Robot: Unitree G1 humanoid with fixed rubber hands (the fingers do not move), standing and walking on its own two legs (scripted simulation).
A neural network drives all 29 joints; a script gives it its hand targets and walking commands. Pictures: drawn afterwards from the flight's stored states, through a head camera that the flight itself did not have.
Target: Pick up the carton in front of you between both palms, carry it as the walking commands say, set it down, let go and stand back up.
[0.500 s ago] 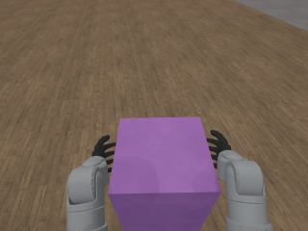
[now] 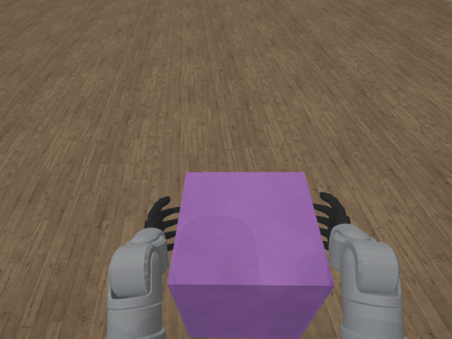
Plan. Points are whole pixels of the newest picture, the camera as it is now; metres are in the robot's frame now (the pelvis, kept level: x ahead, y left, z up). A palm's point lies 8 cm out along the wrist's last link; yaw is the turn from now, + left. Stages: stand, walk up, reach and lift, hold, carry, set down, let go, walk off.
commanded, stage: carry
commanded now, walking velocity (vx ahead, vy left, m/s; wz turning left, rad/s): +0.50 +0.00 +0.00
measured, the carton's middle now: (244, 258) +0.27 +0.00 +0.01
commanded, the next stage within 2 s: none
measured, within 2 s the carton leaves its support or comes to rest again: neither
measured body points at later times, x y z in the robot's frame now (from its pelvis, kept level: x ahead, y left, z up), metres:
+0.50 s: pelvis +0.33 +0.04 +0.00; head +0.33 +0.05 +0.45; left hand +0.61 +0.17 +0.08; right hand +0.60 -0.13 +0.09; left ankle +0.40 +0.11 -0.73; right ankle +0.16 -0.08 -0.64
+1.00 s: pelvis +0.56 +0.01 +0.01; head +0.57 -0.01 +0.46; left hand +0.85 +0.15 +0.08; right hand +0.84 -0.15 +0.08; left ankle +0.48 +0.13 -0.73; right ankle +0.61 -0.08 -0.73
